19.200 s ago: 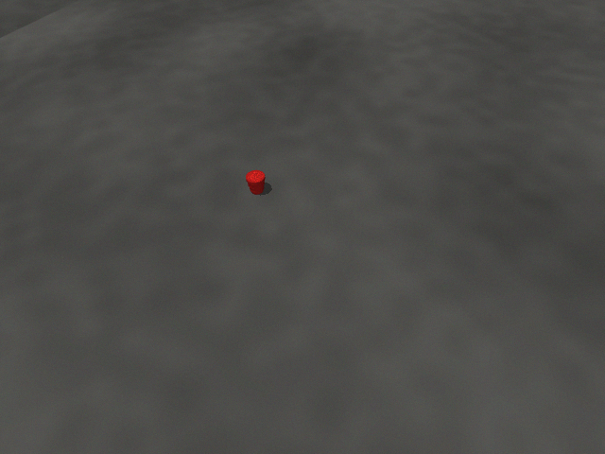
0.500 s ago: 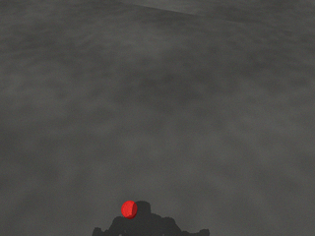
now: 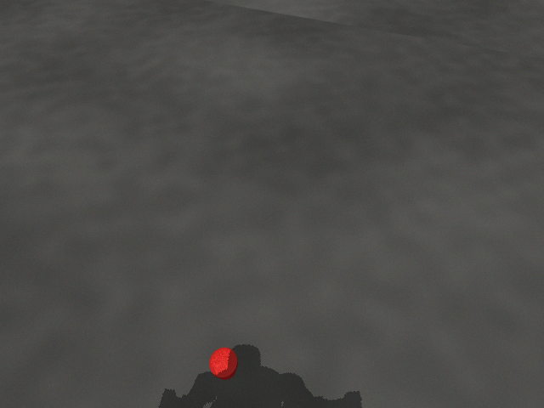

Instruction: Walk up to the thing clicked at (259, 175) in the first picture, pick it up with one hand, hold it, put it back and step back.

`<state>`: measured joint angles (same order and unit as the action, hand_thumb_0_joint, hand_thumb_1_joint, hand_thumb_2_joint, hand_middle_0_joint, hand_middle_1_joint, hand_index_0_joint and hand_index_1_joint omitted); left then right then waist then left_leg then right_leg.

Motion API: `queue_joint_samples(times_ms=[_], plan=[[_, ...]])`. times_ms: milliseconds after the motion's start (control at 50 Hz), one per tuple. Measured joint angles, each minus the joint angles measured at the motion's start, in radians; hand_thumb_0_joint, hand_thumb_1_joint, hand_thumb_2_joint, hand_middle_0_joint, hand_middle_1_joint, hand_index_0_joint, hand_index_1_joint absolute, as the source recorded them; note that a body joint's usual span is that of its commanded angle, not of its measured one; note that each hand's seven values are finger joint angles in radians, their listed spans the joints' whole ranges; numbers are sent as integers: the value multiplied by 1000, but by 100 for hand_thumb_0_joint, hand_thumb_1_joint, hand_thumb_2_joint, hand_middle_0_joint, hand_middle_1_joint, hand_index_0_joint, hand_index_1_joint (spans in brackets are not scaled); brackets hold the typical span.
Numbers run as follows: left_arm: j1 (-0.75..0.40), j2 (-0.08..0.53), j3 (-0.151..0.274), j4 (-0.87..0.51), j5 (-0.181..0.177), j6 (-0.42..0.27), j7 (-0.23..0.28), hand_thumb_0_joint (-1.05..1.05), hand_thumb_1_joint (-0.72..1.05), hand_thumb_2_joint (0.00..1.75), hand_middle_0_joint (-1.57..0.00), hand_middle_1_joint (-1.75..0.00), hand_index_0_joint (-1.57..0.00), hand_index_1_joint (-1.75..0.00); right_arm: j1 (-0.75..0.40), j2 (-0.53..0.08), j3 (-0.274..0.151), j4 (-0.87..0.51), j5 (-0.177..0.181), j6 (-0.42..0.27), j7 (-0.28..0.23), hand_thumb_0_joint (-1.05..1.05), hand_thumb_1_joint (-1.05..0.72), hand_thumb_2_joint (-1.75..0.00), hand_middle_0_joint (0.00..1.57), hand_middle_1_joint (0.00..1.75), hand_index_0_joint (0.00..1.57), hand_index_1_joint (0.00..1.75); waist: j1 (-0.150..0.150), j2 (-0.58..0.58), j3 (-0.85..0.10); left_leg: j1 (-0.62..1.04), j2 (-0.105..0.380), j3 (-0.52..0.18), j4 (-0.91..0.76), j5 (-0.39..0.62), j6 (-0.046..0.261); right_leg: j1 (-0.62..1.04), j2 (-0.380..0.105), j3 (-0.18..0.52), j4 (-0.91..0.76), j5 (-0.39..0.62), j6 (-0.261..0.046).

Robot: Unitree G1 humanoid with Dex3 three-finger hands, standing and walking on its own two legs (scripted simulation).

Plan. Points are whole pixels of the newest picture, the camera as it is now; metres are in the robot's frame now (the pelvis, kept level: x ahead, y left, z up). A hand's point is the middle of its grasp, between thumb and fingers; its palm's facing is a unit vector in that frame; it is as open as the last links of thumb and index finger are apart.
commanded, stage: rise first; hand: left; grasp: from above
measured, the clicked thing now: (225, 365) +0.37 +0.19 -0.74
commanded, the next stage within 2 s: none
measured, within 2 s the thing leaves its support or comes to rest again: neither
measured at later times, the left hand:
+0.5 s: hand out of the picture +0.14 +0.25 -0.20, palm faces -0.11 -0.91 -0.39, open 12.7 cm
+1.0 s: hand out of the picture +0.14 +0.27 -0.32, palm faces -0.35 -0.72 -0.60, open 14.1 cm
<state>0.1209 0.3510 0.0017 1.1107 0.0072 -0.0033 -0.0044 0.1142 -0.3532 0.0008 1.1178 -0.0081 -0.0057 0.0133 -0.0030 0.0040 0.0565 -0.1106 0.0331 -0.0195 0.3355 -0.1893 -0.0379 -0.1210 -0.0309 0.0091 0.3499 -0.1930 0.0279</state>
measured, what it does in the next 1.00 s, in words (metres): lowers itself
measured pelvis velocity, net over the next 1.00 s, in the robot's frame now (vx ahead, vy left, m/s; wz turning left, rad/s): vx -0.03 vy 0.01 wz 0.00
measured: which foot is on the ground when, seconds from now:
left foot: down 0.00-1.00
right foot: down 0.00-1.00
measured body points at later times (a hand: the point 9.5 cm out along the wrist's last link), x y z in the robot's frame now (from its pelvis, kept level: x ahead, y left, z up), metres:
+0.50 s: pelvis -0.01 +0.01 -0.05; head +0.06 +0.01 +0.39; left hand +0.14 +0.30 -0.17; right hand +0.11 -0.25 -0.16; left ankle +0.00 +0.14 -0.75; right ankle +0.00 -0.14 -0.75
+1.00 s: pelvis -0.03 +0.01 -0.18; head +0.11 +0.02 +0.25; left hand +0.16 +0.31 -0.29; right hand +0.18 -0.24 -0.27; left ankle +0.00 +0.14 -0.75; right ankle +0.00 -0.14 -0.75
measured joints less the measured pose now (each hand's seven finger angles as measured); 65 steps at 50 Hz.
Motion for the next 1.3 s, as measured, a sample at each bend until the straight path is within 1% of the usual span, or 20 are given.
queue_joint_samples(times_ms=[60,100,140,180,220,280,300,380,440,500,540,620,680,800,840,920,1020,1120,1220,1300], plan=[[-2,0,0,-2,0,0,0,1,90,90,-20,-31,-20,-30,-2,0,0,-2,0,0,-1,0,-91,-89,21,30,21,30,0,0,-1,1,0,0,0,-2,0,1,0,0,-1,-1,0],[-2,-12,18,-50,-16,-5,10,1,88,91,-19,-33,-20,-33,31,4,1,-85,27,-9,-18,0,-92,-90,21,30,21,30,-3,3,-12,-51,-2,-7,41,-15,2,-46,-2,-5,36,-15,0],[-58,-27,52,-44,-14,-23,14,1,84,92,-19,-37,-19,-37,50,17,0,-157,41,-30,-30,0,-93,-90,20,30,20,30,-4,4,-6,-108,-4,-14,93,-32,3,-98,-3,-10,82,-31,0],[-114,-29,82,-33,6,-22,4,1,76,92,-19,-44,-18,-45,54,40,-7,-210,43,-38,-35,0,-95,-91,20,30,20,30,-7,0,-4,-170,-2,-14,145,-49,1,-160,0,-8,133,-46,-1],[-156,-23,114,-33,40,-24,-14,1,66,92,-18,-53,-18,-54,58,66,-17,-251,35,-46,-34,0,-95,-91,20,30,20,30,-14,-7,-17,-237,-1,-12,200,-68,0,-229,2,-4,188,-64,-2],[-174,-16,149,-67,95,-13,-35,1,48,90,-17,-68,-18,-67,77,98,-31,-302,24,-50,-27,0,-96,-91,20,30,20,30,-20,-15,-43,-319,1,-7,280,-103,-1,-313,5,4,267,-96,-3],[-170,-17,153,-87,109,-4,-35,1,42,90,-16,-73,-18,-71,87,104,-35,-317,23,-48,-25,0,-97,-91,20,30,20,30,-20,-14,-51,-335,1,-6,300,-113,0,-330,6,6,286,-105,-2],[-145,-31,143,-144,155,58,-23,1,14,90,-14,-87,-16,-86,119,113,-39,-371,25,-40,-16,0,-97,-91,21,30,20,30,-23,-1,-81,-397,0,-6,374,-151,4,-387,5,8,348,-136,3],[-113,-42,135,-189,175,101,-12,0,-7,91,-13,-95,-15,-93,125,112,-42,-410,25,-46,-8,0,-97,-91,21,30,20,30,-25,5,-101,-459,-2,-5,442,-182,7,-447,4,12,410,-164,7],[-80,-53,139,-237,198,116,-4,0,-24,93,-11,-100,-13,-98,125,110,-49,-445,21,-66,-2,0,-96,-91,21,30,20,30,-22,4,-118,-543,-3,-7,529,-220,10,-528,5,14,493,-199,11],[-51,-59,145,-290,213,112,2,0,-33,94,-10,-102,-12,-101,120,109,-53,-464,18,-79,-1,1,-95,-91,21,30,20,30,-19,-1,-127,-602,-3,-9,593,-247,11,-587,5,14,554,-225,13],[10,-64,144,-406,256,97,16,0,-43,96,-9,-105,-10,-104,98,109,-58,-494,11,-100,-4,1,-95,-91,21,30,20,30,-15,-9,-140,-714,-4,-15,714,-298,11,-695,7,14,671,-274,15],[53,-66,139,-490,285,106,23,0,-48,97,-9,-106,-9,-106,78,114,-58,-513,9,-106,-7,1,-95,-91,21,30,20,30,-14,-11,-146,-781,-4,-19,784,-326,10,-760,8,12,739,-302,16],[123,-69,121,-626,307,144,37,0,-52,98,-8,-106,-9,-107,53,125,-47,-550,9,-123,-7,1,-95,-91,20,30,20,30,-15,-4,-176,-900,-6,-34,891,-365,10,-871,8,3,839,-341,16],[124,-63,112,-641,324,150,39,0,-53,98,-8,-106,-9,-107,46,125,-42,-560,8,-131,-8,1,-95,-91,21,30,20,30,-16,0,-187,-944,-9,-39,929,-377,9,-914,7,0,876,-355,16],[74,-37,101,-601,386,125,45,0,-53,98,-8,-106,-9,-106,24,117,-34,-573,5,-156,-2,1,-95,-91,21,30,20,30,-19,2,-212,-1066,-15,-45,1030,-407,6,-1036,3,-1,982,-389,16],[-20,2,93,-550,491,46,78,0,-51,96,-8,-107,-9,-106,-13,98,-42,-568,0,-180,13,0,-92,-90,21,30,21,30,-26,0,-241,-1266,-23,-50,1202,-454,0,-1238,1,5,1164,-442,17],[-146,29,84,-499,604,-32,131,0,-50,96,-8,-106,-9,-106,-51,77,-57,-536,2,-180,20,0,-90,-89,21,30,21,30,-28,3,-249,-1462,-27,-56,1375,-491,-8,-1437,6,12,1341,-481,16],[-289,43,74,-431,703,-50,183,0,-50,97,-8,-106,-9,-106,-70,67,-72,-493,-2,-163,28,0,-90,-89,21,30,20,30,-26,14,-231,-1627,-31,-64,1516,-501,-16,-1605,13,16,1483,-490,16],[-401,51,66,-370,764,-55,208,0,-50,98,-9,-105,-10,-105,-61,67,-76,-457,-9,-143,33,0,-90,-89,21,30,20,30,-23,20,-214,-1732,-32,-71,1604,-495,-20,-1711,20,18,1570,-482,17]])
